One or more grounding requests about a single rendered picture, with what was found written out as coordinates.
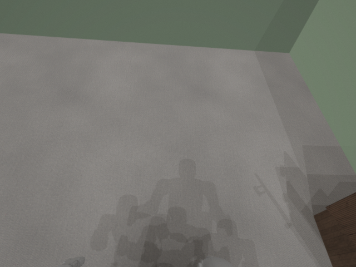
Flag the cupboard door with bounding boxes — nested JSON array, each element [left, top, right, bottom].
[[326, 192, 356, 245]]

